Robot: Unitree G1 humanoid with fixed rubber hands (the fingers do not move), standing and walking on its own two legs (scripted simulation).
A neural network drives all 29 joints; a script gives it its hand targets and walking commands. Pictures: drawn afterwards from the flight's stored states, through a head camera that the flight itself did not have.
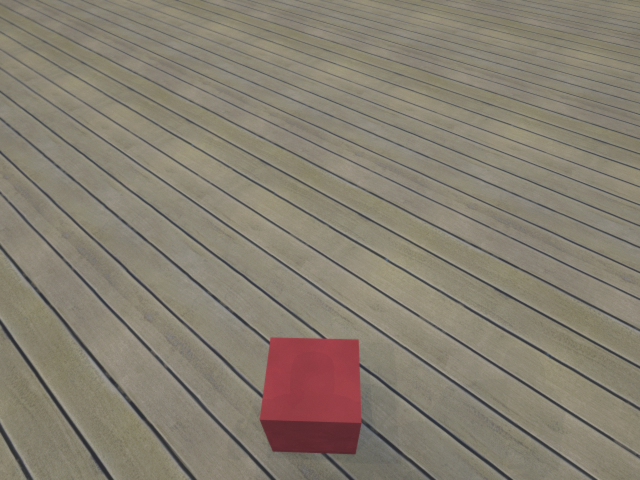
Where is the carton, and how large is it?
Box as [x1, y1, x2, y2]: [260, 337, 361, 453]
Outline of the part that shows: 271,337 260,413 260,421 272,450 355,453 361,422 358,339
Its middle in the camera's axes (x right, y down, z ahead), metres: -0.02 +0.44 +1.09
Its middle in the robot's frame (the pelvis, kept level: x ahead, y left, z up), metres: +0.47 +0.03 -0.63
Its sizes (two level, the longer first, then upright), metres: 0.240 0.214 0.285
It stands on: the floor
